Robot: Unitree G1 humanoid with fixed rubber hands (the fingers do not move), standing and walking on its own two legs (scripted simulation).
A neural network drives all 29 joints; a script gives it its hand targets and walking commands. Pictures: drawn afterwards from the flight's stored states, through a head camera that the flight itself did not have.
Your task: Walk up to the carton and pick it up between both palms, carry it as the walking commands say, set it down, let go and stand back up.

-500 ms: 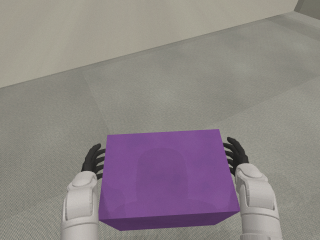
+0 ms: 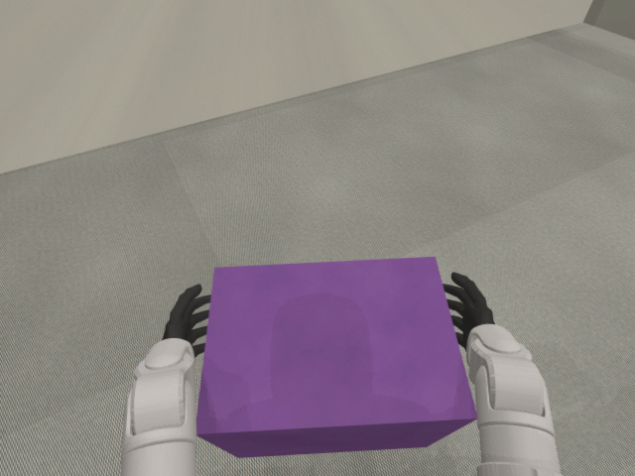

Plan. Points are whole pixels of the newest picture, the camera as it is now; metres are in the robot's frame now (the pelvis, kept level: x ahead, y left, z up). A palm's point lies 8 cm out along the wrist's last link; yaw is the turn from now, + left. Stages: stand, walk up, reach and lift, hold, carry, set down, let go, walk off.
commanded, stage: hold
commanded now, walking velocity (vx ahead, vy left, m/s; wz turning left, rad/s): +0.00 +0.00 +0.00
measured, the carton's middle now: (329, 364) +0.27 +0.00 -0.04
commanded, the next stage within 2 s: carry in 0.96 s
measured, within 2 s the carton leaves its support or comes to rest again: neither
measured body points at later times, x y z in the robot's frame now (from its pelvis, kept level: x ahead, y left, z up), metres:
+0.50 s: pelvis +0.00 +0.00 +0.00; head -0.01 +0.00 +0.45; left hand +0.28 +0.18 +0.02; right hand +0.28 -0.19 +0.03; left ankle +0.02 +0.14 -0.75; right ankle +0.00 -0.14 -0.75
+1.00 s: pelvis +0.00 +0.00 +0.00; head -0.01 +0.00 +0.44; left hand +0.29 +0.18 +0.03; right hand +0.28 -0.19 +0.03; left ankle +0.02 +0.14 -0.75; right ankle +0.00 -0.14 -0.75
